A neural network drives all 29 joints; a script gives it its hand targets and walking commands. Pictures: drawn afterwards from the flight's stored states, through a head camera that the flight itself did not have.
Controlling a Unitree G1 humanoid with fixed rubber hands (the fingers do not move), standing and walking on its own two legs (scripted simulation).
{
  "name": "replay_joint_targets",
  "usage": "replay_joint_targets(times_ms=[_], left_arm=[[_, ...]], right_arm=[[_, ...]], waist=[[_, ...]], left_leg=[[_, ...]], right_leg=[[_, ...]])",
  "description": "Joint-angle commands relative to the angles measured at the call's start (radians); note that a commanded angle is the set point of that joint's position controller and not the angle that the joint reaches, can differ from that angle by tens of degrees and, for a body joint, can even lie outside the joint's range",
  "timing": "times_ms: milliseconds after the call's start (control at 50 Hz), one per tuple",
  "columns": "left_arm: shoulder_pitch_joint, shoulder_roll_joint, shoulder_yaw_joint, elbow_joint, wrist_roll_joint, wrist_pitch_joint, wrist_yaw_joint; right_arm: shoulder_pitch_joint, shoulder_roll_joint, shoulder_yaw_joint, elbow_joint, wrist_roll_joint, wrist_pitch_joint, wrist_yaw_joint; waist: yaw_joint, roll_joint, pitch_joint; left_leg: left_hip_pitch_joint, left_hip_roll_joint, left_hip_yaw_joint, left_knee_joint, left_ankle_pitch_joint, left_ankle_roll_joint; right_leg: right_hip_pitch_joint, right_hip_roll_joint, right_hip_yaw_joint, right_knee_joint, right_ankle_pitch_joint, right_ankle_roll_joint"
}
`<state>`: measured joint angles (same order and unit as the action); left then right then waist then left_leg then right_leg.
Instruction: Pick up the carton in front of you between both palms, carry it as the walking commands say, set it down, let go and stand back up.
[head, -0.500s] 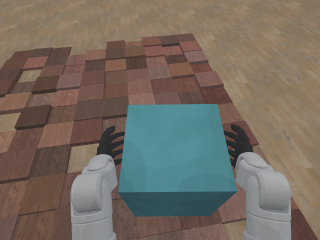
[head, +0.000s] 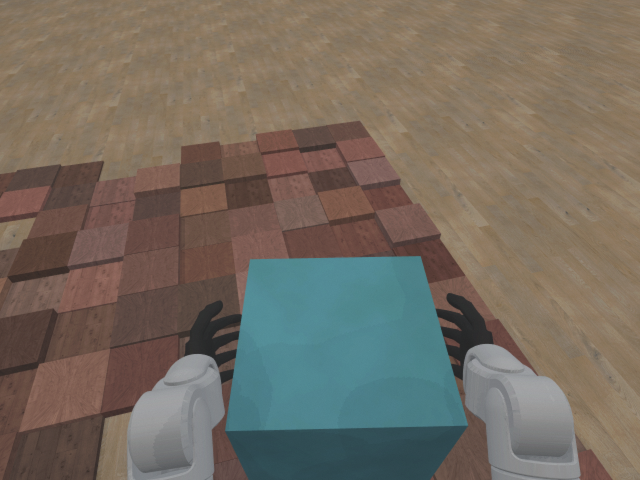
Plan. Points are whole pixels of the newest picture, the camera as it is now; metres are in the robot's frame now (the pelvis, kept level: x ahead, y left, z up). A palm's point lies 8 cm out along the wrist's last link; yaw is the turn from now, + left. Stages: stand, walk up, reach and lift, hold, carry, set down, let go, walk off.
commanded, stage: carry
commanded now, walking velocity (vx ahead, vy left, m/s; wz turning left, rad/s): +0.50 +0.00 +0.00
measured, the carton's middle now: (337, 382) +0.26 +0.00 +0.00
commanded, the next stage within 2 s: none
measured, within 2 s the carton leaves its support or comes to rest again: neither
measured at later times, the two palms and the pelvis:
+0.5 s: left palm (256, 217) +0.51 +0.11 +0.08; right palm (436, 206) +0.53 -0.19 +0.06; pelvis +0.27 -0.05 -0.01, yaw +3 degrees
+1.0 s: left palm (249, 148) +0.66 +0.13 +0.11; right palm (411, 137) +0.68 -0.17 +0.11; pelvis +0.33 -0.04 +0.00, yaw +3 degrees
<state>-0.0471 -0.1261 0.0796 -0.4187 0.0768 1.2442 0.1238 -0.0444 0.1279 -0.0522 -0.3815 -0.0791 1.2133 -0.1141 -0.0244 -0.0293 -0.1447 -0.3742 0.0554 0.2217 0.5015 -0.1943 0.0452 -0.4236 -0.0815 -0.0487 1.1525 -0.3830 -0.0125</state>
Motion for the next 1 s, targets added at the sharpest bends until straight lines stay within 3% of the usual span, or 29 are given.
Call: replay_joint_targets(times_ms=[0,40,120,200,240,260,280,300,320,340,380,420,440,460,480,500,540,620,680,800,840,920,980], left_arm=[[-0.422,-0.924,-0.709,-0.098,-0.339,-0.046,-0.198],[-0.41,-0.921,-0.71,-0.12,-0.324,-0.056,-0.188],[-0.368,-0.864,-0.699,-0.161,-0.31,-0.045,-0.168],[-0.355,-0.777,-0.679,-0.162,-0.317,-0.013,-0.164],[-0.351,-0.741,-0.663,-0.147,-0.322,0.002,-0.165],[-0.355,-0.724,-0.654,-0.14,-0.324,0.009,-0.167],[-0.359,-0.702,-0.641,-0.13,-0.326,0.017,-0.169],[-0.347,-0.671,-0.619,-0.107,-0.328,0.026,-0.166],[-0.391,-0.671,-0.616,-0.111,-0.328,0.023,-0.169],[-0.372,-0.741,-0.629,-0.107,-0.352,0.014,-0.179],[-0.436,-0.849,-0.653,-0.114,-0.371,-0.009,-0.2],[-0.481,-0.904,-0.671,-0.114,-0.375,-0.034,-0.211],[-0.494,-0.915,-0.679,-0.113,-0.374,-0.047,-0.214],[-0.492,-0.914,-0.683,-0.102,-0.37,-0.057,-0.215],[-0.495,-0.903,-0.687,-0.092,-0.366,-0.067,-0.215],[-0.544,-0.882,-0.692,-0.11,-0.37,-0.071,-0.218],[-0.549,-0.842,-0.691,-0.055,-0.366,-0.081,-0.209],[-0.612,-0.726,-0.643,0.026,-0.327,-0.093,-0.169],[-0.718,-0.668,-0.596,0.082,-0.309,-0.094,-0.131],[-0.873,-0.647,-0.502,0.207,-0.284,-0.097,-0.073],[-0.943,-0.664,-0.483,0.24,-0.282,-0.105,-0.065],[-1.031,-0.716,-0.47,0.288,-0.29,-0.115,-0.06],[-1.05,-0.762,-0.475,0.296,-0.302,-0.113,-0.065]], right_arm=[[-0.468,0.937,0.704,-0.172,0.379,-0.031,0.179],[-0.454,0.923,0.712,-0.186,0.392,-0.034,0.188],[-0.407,0.85,0.702,-0.21,0.391,-0.021,0.185],[-0.368,0.772,0.668,-0.195,0.351,0.008,0.169],[-0.377,0.748,0.654,-0.183,0.334,0.024,0.159],[-0.373,0.73,0.642,-0.169,0.326,0.032,0.153],[-0.375,0.708,0.631,-0.161,0.32,0.041,0.147],[-0.393,0.695,0.623,-0.15,0.325,0.052,0.142],[-0.41,0.731,0.651,-0.165,0.332,0.059,0.135],[-0.421,0.746,0.657,-0.187,0.344,0.058,0.139],[-0.503,0.86,0.698,-0.185,0.355,0.035,0.154],[-0.528,0.927,0.713,-0.17,0.359,0.004,0.164],[-0.53,0.938,0.719,-0.164,0.357,-0.009,0.165],[-0.523,0.943,0.72,-0.151,0.35,-0.022,0.165],[-0.515,0.935,0.716,-0.137,0.339,-0.033,0.164],[-0.536,0.935,0.704,-0.109,0.322,-0.05,0.16],[-0.531,0.895,0.679,-0.065,0.304,-0.054,0.153],[-0.618,0.785,0.638,0.014,0.301,-0.059,0.126],[-0.74,0.721,0.6,0.072,0.309,-0.061,0.099],[-0.891,0.681,0.493,0.204,0.29,-0.067,0.051],[-0.955,0.691,0.467,0.236,0.286,-0.076,0.043],[-1.037,0.736,0.445,0.279,0.29,-0.086,0.037],[-1.054,0.782,0.451,0.289,0.301,-0.085,0.043]], waist=[[0.012,0.126,-0.177],[0.013,0.178,-0.142],[0.011,0.182,-0.104],[0.014,0.178,-0.09],[0.029,0.128,-0.086],[0.035,0.092,-0.103],[0.037,-0.018,-0.134],[0.036,-0.178,-0.114],[0.029,-0.292,-0.272],[0.043,-0.243,-0.28],[0.04,-0.132,-0.272],[0.037,-0.11,-0.265],[0.039,-0.133,-0.272],[0.032,-0.122,-0.29],[0.027,-0.097,-0.299],[0.026,-0.003,-0.304],[0.028,-0.025,-0.292],[0.029,-0.051,-0.285],[0.035,-0.026,-0.287],[0.028,0.024,-0.284],[0.025,0.025,-0.281],[0.026,-0.006,-0.303],[0.027,0.0,-0.324]], left_leg=[[0.303,0.258,-0.327,-0.31,-0.042,0.075],[0.266,0.234,-0.249,-0.356,-0.084,0.081],[0.286,0.204,-0.149,-0.339,0.042,0.068],[0.313,0.189,-0.072,-0.186,0.254,0.017],[0.268,0.133,-0.013,-0.027,0.312,-0.031],[0.209,0.107,0.0,0.078,0.267,-0.061],[0.108,0.062,0.004,0.232,0.011,-0.094],[0.053,-0.025,0.003,0.364,-0.308,-0.114],[-0.143,-0.041,-0.099,0.437,-0.373,-0.111],[-0.096,-0.014,-0.142,0.483,-0.399,-0.104],[-0.049,0.01,-0.172,0.351,-0.405,-0.078],[0.049,-0.001,-0.148,0.163,-0.337,-0.061],[0.082,-0.005,-0.132,0.085,-0.286,-0.057],[0.129,0.005,-0.116,-0.005,-0.189,-0.055],[0.182,0.019,-0.118,-0.058,-0.051,-0.056],[0.136,0.06,-0.177,-0.012,0.042,-0.053],[0.155,0.053,-0.152,0.041,0.135,-0.058],[0.129,0.026,-0.134,0.052,0.185,-0.06],[0.148,0.02,-0.125,0.056,0.252,-0.06],[0.219,0.045,-0.129,0.079,0.435,-0.066],[0.215,0.045,-0.126,0.076,0.416,-0.067],[0.186,0.027,-0.116,0.048,0.287,-0.07],[0.241,0.029,-0.117,0.042,0.358,-0.063]], right_leg=[[-0.196,-0.04,0.006,-0.125,0.06,-0.003],[-0.164,-0.029,-0.041,-0.294,0.102,0.012],[-0.107,-0.004,-0.102,-0.562,0.257,0.025],[-0.008,0.015,-0.129,-0.673,0.43,0.011],[0.158,0.054,-0.178,-0.766,0.47,0.01],[0.281,0.028,-0.161,-0.778,0.511,0.014],[0.398,-0.11,-0.01,-0.746,0.786,0.016],[0.426,-0.201,0.115,-0.729,1.299,0.017],[0.697,-0.319,0.257,-0.705,1.2,-0.142],[0.598,-0.336,0.307,-0.773,1.057,-0.163],[0.501,-0.279,0.22,-0.832,0.813,-0.138],[0.419,-0.233,0.14,-0.872,0.688,-0.103],[0.425,-0.218,0.106,-0.86,0.658,-0.103],[0.423,-0.2,0.065,-0.835,0.638,-0.092],[0.402,-0.173,0.034,-0.811,0.637,-0.073],[0.482,-0.131,-0.016,-0.747,0.768,-0.048],[0.479,-0.131,0.004,-0.696,0.998,-0.032],[0.508,-0.125,0.005,-0.639,1.174,-0.041],[0.475,-0.108,0.0,-0.618,1.176,-0.05],[0.388,-0.06,-0.026,-0.638,0.994,-0.026],[0.397,-0.051,-0.03,-0.663,0.973,-0.024],[0.477,-0.072,-0.001,-0.655,1.102,-0.042],[0.449,-0.062,-0.004,-0.644,1.059,-0.039]])
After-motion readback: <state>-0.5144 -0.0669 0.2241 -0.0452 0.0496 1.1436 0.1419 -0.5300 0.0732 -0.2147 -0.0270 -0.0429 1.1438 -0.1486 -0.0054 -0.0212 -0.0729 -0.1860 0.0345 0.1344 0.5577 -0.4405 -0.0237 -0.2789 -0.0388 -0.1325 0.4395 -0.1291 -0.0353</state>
